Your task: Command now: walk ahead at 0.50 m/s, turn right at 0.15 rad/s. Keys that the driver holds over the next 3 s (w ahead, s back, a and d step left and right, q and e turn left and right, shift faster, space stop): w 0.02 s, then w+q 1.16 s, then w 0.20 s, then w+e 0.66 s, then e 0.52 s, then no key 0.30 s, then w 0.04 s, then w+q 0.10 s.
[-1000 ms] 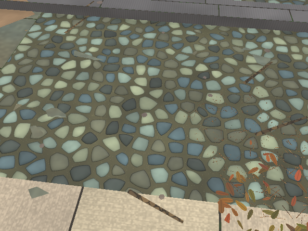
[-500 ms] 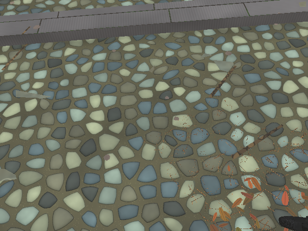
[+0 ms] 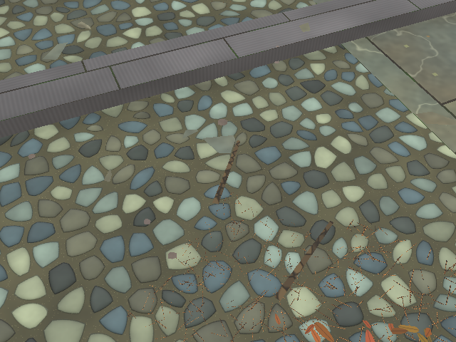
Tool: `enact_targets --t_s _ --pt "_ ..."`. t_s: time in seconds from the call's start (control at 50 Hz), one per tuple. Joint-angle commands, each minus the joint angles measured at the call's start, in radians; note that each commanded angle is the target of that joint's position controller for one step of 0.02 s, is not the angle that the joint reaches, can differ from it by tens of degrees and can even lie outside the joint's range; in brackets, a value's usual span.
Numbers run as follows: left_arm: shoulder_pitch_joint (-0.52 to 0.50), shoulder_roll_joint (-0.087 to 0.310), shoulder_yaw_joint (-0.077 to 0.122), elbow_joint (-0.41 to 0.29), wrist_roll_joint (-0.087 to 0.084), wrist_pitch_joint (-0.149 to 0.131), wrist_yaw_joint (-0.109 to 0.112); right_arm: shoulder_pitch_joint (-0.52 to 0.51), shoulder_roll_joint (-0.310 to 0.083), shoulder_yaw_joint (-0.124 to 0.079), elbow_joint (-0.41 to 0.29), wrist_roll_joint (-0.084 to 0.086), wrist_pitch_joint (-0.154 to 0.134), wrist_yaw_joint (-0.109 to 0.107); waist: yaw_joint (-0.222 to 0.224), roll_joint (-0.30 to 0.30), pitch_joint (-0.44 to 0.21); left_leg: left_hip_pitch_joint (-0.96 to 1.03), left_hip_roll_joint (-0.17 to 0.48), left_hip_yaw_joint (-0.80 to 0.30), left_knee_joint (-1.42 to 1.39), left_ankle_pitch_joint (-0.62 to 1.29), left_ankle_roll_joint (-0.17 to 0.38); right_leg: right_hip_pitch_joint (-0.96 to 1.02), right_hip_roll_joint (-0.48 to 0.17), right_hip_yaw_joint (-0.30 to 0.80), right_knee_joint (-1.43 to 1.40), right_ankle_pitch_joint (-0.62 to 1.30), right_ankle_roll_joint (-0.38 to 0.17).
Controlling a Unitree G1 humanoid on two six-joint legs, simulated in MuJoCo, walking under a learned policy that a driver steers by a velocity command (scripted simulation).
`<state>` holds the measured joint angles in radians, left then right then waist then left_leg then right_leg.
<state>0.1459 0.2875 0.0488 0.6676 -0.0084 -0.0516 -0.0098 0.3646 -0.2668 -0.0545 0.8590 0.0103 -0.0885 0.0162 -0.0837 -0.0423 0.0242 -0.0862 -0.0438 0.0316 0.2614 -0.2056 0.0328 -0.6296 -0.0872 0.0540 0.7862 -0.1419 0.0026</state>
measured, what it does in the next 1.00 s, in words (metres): walks ahead, turning left: right foot, then left foot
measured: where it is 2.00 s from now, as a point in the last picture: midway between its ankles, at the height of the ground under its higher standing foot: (108, 199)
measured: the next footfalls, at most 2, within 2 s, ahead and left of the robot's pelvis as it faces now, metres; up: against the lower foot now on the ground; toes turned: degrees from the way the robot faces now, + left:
right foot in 0.18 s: +0.26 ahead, -0.15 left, +0.00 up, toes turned +2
left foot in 0.70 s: +0.50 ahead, +0.15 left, +0.00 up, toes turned +22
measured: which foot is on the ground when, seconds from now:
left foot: down 0.00-0.18, up 0.20-0.68, down 0.70-1.00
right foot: up 0.00-0.16, down 0.18-0.70, up 0.72-1.00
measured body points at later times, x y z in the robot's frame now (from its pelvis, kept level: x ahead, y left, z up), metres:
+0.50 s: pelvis +0.26 -0.05 +0.00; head +0.28 -0.04 +0.45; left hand +0.25 +0.24 -0.12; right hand +0.48 -0.28 -0.11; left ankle +0.38 +0.14 -0.68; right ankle +0.22 -0.15 -0.75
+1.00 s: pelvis +0.52 +0.08 +0.00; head +0.55 +0.11 +0.45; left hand +0.58 +0.40 -0.09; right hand +0.71 -0.15 -0.11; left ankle +0.46 +0.13 -0.75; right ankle +0.75 -0.02 -0.69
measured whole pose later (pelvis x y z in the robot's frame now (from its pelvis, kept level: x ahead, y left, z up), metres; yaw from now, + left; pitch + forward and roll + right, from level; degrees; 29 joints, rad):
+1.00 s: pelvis +0.52 +0.08 +0.00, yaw +29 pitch +2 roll +0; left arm 0.06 0.30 0.05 0.70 0.01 -0.09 0.00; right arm 0.32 -0.28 -0.07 0.73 0.02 -0.04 0.00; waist -0.06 -0.03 0.04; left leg -0.16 -0.11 -0.10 0.35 -0.20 0.09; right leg -0.65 -0.09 0.10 0.74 -0.07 0.07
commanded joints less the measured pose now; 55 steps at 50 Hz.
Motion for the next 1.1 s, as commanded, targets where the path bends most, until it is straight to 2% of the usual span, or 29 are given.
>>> enact_targets --t_s 0.02,0.06,0.1,0.14,0.16,0.18,0.2,0.22,0.24,0.28,0.32,0.4,0.5,0.6,0.64,0.66,0.68,0.7,0.72,0.74,0.76,0.78,0.8,0.82,0.88,0.92,0.98,1.04,1.1 --pt "-0.099 0.03 -0.003 -0.085 -0.005 -0.022 -0.012 -0.042 -0.186 -0.038 -0.058 0.011 -0.009 -0.005 0.007 0.117 0.007 -0.031 0.239 -0.134 -0.112 0.239 0.162 0.06 0.018 -0.039 -0.147 0.133 0.006" --pt "-0.153 0.04 0.0 -0.107 -0.009 -0.027 -0.018 0.004 -0.188 -0.036 -0.034 0.019 0.002 -0.004 -0.004 0.118 0.024 -0.01 0.259 -0.158 -0.09 0.245 0.155 0.085 0.034 -0.038 -0.202 0.131 -0.002" --pt "-0.16 0.061 0.008 -0.117 -0.011 -0.035 -0.025 0.015 -0.202 -0.039 -0.021 0.023 0.014 -0.008 0.018 0.129 0.029 0.026 0.284 -0.187 -0.051 0.266 0.14 0.12 0.047 -0.031 -0.256 0.087 -0.021" --pt "-0.05 0.102 0.031 -0.087 -0.006 -0.041 -0.021 -0.008 -0.217 -0.041 -0.019 0.025 0.024 -0.014 0.099 0.128 -0.025 0.013 0.265 -0.173 0.07 0.409 0.107 0.311 0.075 -0.051 -0.325 0.076 -0.052" --pt "0.083 0.148 0.055 -0.048 0.002 -0.041 -0.011 -0.006 -0.19 -0.03 -0.023 0.018 0.023 -0.014 0.162 0.11 -0.115 -0.051 0.211 -0.135 0.234 0.454 0.076 0.524 0.064 -0.045 -0.325 0.082 -0.079" --pt "0.265 0.227 0.077 -0.026 0.021 -0.036 0.003 -0.017 -0.12 -0.003 -0.057 -0.01 0.017 -0.013 0.234 -0.005 -0.277 -0.244 0.141 -0.087 0.547 0.196 0.031 0.815 -0.14 0.158 -0.29 0.092 -0.145" --pt "0.294 0.283 0.084 -0.011 0.026 -0.024 0.002 0.111 -0.022 0.026 -0.072 0.004 0.001 -0.013 0.172 -0.27 -0.402 -0.562 0.013 -0.066 0.856 -0.367 -0.018 1.042 -0.354 0.563 -0.397 -0.092 -0.282" --pt "0.287 0.183 0.062 -0.01 0.018 -0.022 0.0 0.062 -0.137 -0.003 -0.054 0.028 -0.005 -0.013 0.206 -0.158 -0.335 -0.658 0.058 -0.156 0.979 -0.369 -0.018 0.965 -0.323 0.602 -0.462 -0.245 -0.272" --pt "0.226 0.141 0.047 -0.008 0.008 -0.026 0.0 -0.015 -0.176 -0.019 -0.077 0.039 -0.005 -0.012 0.194 -0.12 -0.194 -0.705 0.098 -0.145 0.995 -0.277 -0.01 0.85 -0.289 0.45 -0.483 -0.23 -0.234" --pt "0.11 0.08 0.028 -0.005 0.013 -0.035 -0.006 -0.066 -0.152 -0.023 -0.082 0.019 0.008 -0.018 0.135 -0.073 -0.075 -0.644 0.156 -0.129 0.926 -0.139 -0.02 0.64 -0.207 0.259 -0.549 -0.086 -0.2" --pt "0.063 0.061 0.029 0.009 0.022 -0.052 -0.008 -0.038 -0.108 -0.021 -0.075 0.021 0.034 -0.016 0.089 -0.079 -0.043 -0.556 0.179 -0.133 0.893 -0.075 -0.031 0.528 -0.178 0.144 -0.612 0.016 -0.191" --pt "0.065 0.093 0.045 0.051 0.025 -0.069 0.003 -0.099 -0.075 -0.019 -0.109 0.014 0.058 -0.013 0.074 -0.021 0.003 -0.609 0.184 -0.147 0.783 0.053 -0.051 0.505 -0.183 -0.004 -0.66 0.172 -0.201" --pt "0.103 0.139 0.058 0.089 0.017 -0.057 0.019 -0.251 -0.052 -0.004 -0.16 0.01 0.049 0.019 0.125 0.007 0.046 -0.577 0.163 -0.073 0.507 0.26 -0.035 0.538 -0.164 -0.16 -0.678 0.202 -0.172" --pt "0.169 0.174 0.072 0.134 -0.008 -0.024 0.022 -0.371 -0.066 -0.003 -0.232 0.011 0.051 0.045 0.153 0.007 0.076 -0.601 0.134 -0.007 0.38 0.162 0.018 0.704 -0.206 -0.222 -0.601 0.325 -0.143" --pt "0.16 0.203 0.079 0.134 -0.014 -0.008 0.028 -0.341 -0.094 -0.018 -0.245 0.01 0.055 0.05 0.116 -0.027 0.027 -0.504 0.074 0.052 0.373 0.058 0.056 0.743 -0.207 -0.252 -0.478 0.647 -0.12" --pt "0.152 0.216 0.082 0.131 -0.017 0.001 0.032 -0.27 -0.12 -0.034 -0.234 0.011 0.058 0.049 0.071 -0.043 -0.024 -0.402 0.032 0.081 0.374 0.01 0.079 0.743 -0.199 -0.266 -0.359 0.803 -0.107" --pt "0.135 0.217 0.08 0.127 -0.021 0.009 0.035 -0.13 -0.162 -0.061 -0.202 0.014 0.06 0.041 -0.012 -0.033 -0.097 -0.205 -0.013 0.094 0.319 0.042 0.113 0.684 -0.169 -0.293 -0.168 0.839 -0.08" --pt "0.143 0.193 0.069 0.115 -0.008 0.005 0.041 0.043 -0.237 -0.098 -0.156 0.016 0.07 0.023 -0.089 0.027 -0.187 0.101 0.021 -0.018 0.288 0.074 0.159 0.473 -0.131 -0.295 0.108 0.626 -0.035" --pt "0.241 0.037 0.019 0.058 0.037 -0.02 0.025 0.033 -0.36 -0.118 -0.156 0.026 0.068 0.009 0.031 0.314 -0.254 0.455 0.296 -0.564 0.233 -0.026 0.345 -0.011 0.063 -0.246 0.483 -0.338 0.038" --pt "0.159 0.088 0.018 0.046 0.004 -0.063 0.011 0.062 -0.298 -0.095 -0.194 0.015 0.052 0.013 -0.03 0.206 -0.414 0.53 0.387 -0.881 0.06 -0.179 0.414 -0.135 0.121 0.01 0.619 -0.471 0.03" --pt "0.043 0.147 0.034 0.013 -0.038 -0.085 0.003 0.034 -0.235 -0.077 -0.184 0.005 0.038 0.017 -0.054 0.142 -0.275 0.449 0.358 -0.738 0.026 -0.116 0.35 -0.219 0.067 0.038 0.605 -0.375 0.005" --pt "0.025 0.134 0.028 0.005 -0.032 -0.097 0.007 -0.021 -0.207 -0.07 -0.187 0.009 0.029 0.016 -0.013 0.088 -0.183 0.308 0.315 -0.613 0.03 -0.034 0.313 -0.196 0.024 0.034 0.52 -0.287 -0.011" --pt "0.028 0.136 0.032 0.019 -0.004 -0.098 0.015 -0.093 -0.17 -0.058 -0.198 0.01 0.028 0.013 0.033 0.054 -0.119 0.162 0.275 -0.513 0.025 0.075 0.285 -0.13 -0.009 0.032 0.43 -0.238 -0.005" --pt "0.049 0.147 0.04 0.025 0.011 -0.088 0.017 -0.137 -0.144 -0.048 -0.217 -0.002 0.026 0.008 0.071 0.074 -0.097 0.058 0.247 -0.452 0.006 0.169 0.276 -0.05 -0.029 0.04 0.377 -0.201 0.002" --pt "0.064 0.113 0.036 0.023 0.023 -0.055 0.014 -0.149 -0.157 -0.051 -0.225 -0.002 0.023 -0.005 0.104 0.073 -0.068 -0.09 0.213 -0.37 -0.036 0.296 0.28 0.027 -0.024 0.013 0.254 -0.152 0.043" --pt "-0.003 0.084 0.025 0.0 0.026 -0.046 0.016 -0.123 -0.185 -0.06 -0.214 0.002 0.024 -0.018 0.088 0.076 -0.038 -0.147 0.181 -0.314 -0.045 0.304 0.262 0.03 -0.005 -0.002 0.118 -0.043 0.068" --pt "-0.12 0.056 0.01 -0.026 0.02 -0.051 0.006 -0.084 -0.192 -0.063 -0.201 0.009 0.033 -0.03 0.039 0.109 -0.018 -0.196 0.125 -0.267 -0.03 0.194 0.206 0.104 0.045 -0.01 -0.123 0.173 0.074" --pt "-0.192 0.075 0.014 -0.05 0.003 -0.06 -0.007 -0.028 -0.196 -0.065 -0.179 0.015 0.04 -0.032 0.009 0.124 -0.014 -0.169 0.146 -0.324 0.003 0.109 0.185 0.152 0.076 0.005 -0.23 0.232 0.067" --pt "-0.184 0.115 0.029 -0.054 -0.001 -0.072 -0.016 -0.013 -0.184 -0.064 -0.173 0.016 0.047 -0.037 0.028 0.147 -0.019 -0.081 0.182 -0.418 0.092 0.072 0.165 0.177 0.078 0.036 -0.289 0.143 0.035"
